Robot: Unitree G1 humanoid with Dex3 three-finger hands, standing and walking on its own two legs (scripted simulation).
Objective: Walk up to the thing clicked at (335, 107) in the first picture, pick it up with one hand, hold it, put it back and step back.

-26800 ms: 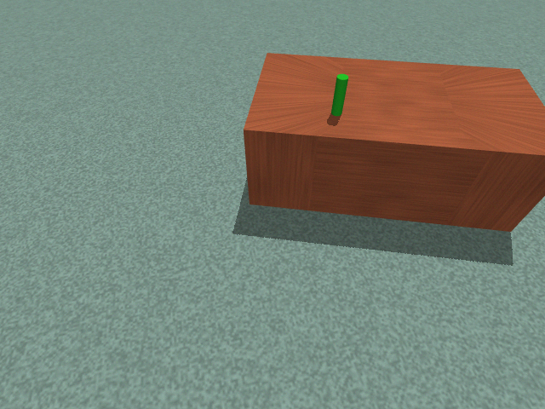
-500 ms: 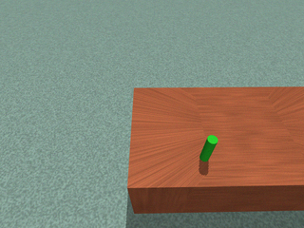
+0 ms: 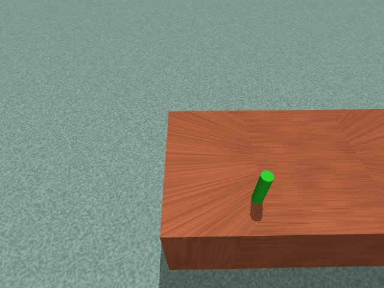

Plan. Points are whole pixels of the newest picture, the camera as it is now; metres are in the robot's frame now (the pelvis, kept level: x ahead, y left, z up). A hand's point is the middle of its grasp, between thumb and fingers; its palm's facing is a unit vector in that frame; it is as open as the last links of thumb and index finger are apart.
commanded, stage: stand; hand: right
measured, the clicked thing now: (261, 188) +0.48 -0.22 -0.25
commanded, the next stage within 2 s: step back in 0.76 s
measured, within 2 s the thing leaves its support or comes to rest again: neither
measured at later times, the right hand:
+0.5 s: hand out of the picture +0.06 -0.25 -0.16, palm faces -0.03 +0.94 -0.34, open 7.4 cm
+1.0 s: hand out of the picture +0.05 -0.26 -0.16, palm faces -0.01 +0.91 -0.40, open 7.4 cm
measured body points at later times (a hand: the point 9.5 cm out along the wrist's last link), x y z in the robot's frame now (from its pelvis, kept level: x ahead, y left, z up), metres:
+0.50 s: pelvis +0.00 +0.00 +0.00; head +0.01 +0.00 +0.45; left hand +0.07 +0.30 -0.13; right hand +0.06 -0.30 -0.14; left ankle -0.02 +0.14 -0.75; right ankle +0.00 -0.12 -0.75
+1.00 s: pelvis -0.04 +0.02 -0.02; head +0.03 +0.03 +0.43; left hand +0.08 +0.33 -0.14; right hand +0.05 -0.30 -0.13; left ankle -0.06 +0.14 -0.72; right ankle +0.00 -0.12 -0.75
